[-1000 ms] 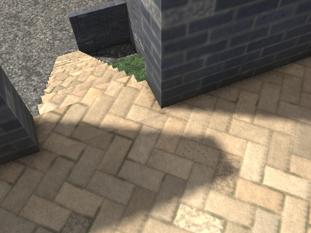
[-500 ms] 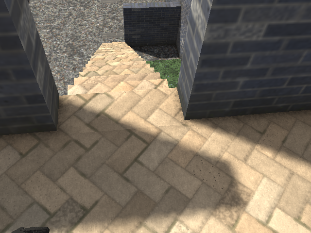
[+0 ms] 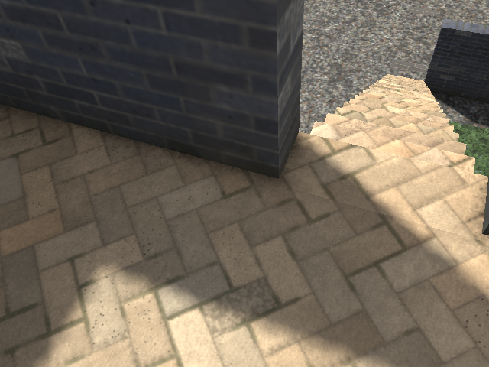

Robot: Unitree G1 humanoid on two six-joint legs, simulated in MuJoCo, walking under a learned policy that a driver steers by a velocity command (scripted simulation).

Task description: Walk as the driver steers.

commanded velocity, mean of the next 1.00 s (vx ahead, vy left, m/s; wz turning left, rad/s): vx -0.01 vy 0.08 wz -0.67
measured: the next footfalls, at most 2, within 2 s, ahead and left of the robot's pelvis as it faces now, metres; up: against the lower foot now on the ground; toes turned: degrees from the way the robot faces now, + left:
left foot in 0.16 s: +0.03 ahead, +0.25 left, +0.00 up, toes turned -6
right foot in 0.92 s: -0.16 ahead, -0.01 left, +0.00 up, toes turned -47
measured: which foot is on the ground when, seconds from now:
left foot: up 0.00-0.14, down 0.16-0.92, up 0.94-1.00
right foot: down 0.00-0.14, up 0.16-0.90, down 0.92-1.00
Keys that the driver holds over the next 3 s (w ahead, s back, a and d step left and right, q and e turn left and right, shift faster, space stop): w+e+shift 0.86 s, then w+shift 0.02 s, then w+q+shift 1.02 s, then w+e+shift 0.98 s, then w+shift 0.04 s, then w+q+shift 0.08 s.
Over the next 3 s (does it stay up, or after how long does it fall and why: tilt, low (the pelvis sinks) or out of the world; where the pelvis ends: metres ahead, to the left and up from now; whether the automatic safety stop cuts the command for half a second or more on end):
stays up -0.32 0.10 -0.01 its command is cut before an obstacle from the start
